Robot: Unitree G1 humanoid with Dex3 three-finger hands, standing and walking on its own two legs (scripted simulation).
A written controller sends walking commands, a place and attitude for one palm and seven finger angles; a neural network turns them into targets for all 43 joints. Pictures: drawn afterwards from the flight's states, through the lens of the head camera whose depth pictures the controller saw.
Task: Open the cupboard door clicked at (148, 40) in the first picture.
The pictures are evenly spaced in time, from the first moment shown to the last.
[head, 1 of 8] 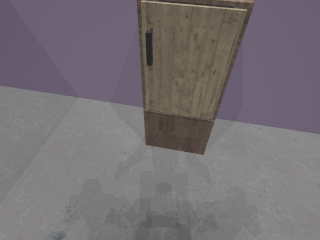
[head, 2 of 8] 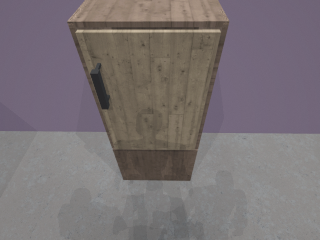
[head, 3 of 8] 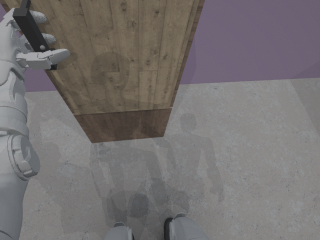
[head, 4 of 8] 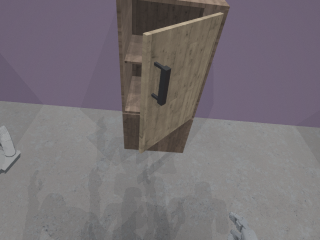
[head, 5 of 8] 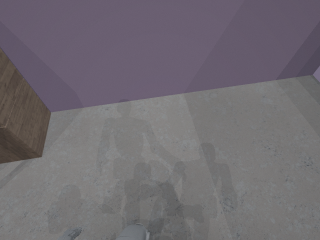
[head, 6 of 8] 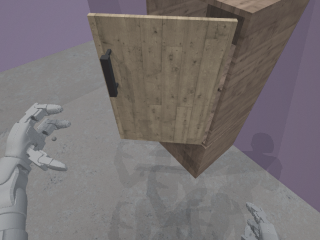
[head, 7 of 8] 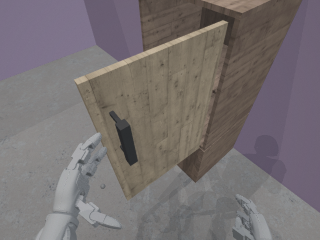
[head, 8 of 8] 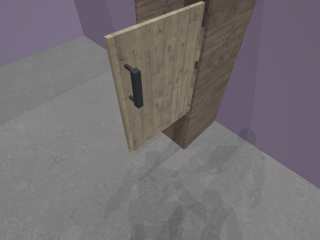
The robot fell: no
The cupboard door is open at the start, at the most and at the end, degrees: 0 88 87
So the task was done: yes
